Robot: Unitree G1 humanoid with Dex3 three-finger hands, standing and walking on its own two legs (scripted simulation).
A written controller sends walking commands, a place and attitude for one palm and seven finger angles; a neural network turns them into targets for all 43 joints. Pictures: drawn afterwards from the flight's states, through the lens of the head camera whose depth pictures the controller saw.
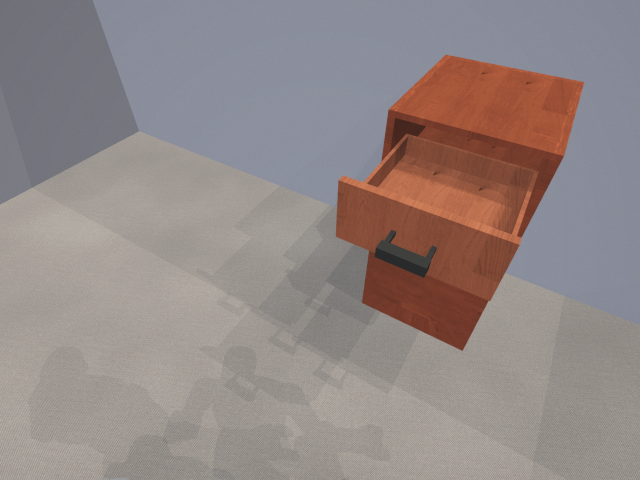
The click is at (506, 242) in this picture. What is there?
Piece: drawer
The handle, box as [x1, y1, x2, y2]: [375, 230, 436, 277]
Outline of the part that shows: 391,230 384,240 381,240 376,247 375,256 423,277 429,266 430,259 436,247 432,246 425,257 391,244 390,241 395,234 395,231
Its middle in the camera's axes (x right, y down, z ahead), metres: +0.17 +0.03 +0.75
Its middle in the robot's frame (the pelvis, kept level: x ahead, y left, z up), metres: +0.55 -0.14 -0.06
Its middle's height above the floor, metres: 0.71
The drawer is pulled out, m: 0.30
